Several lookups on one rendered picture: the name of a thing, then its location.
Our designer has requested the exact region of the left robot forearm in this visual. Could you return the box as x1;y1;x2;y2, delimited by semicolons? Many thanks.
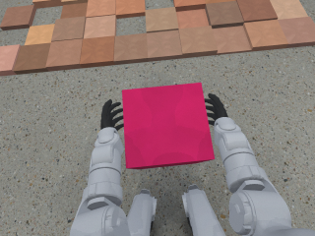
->
69;127;124;236

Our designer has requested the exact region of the right robot forearm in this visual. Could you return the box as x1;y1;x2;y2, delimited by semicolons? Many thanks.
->
214;117;292;224

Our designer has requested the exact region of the carton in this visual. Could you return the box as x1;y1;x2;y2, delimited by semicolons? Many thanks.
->
122;83;215;170

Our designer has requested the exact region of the left robot thigh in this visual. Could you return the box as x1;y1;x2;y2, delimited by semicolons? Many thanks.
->
127;193;157;236

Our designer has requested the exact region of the robot thigh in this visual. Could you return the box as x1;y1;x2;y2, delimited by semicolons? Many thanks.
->
127;193;157;236
181;188;225;236

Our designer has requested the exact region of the left robot hand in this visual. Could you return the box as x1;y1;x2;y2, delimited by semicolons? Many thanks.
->
100;99;124;131

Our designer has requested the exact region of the left robot upper arm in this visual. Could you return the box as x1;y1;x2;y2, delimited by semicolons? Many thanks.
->
70;205;131;236

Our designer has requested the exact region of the right robot upper arm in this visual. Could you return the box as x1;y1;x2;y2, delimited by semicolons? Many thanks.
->
228;190;315;236

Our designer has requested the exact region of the right robot hand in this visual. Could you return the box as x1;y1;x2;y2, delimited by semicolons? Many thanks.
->
204;93;228;126

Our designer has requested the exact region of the right robot thigh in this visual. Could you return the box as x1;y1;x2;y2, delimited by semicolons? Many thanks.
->
181;188;225;236

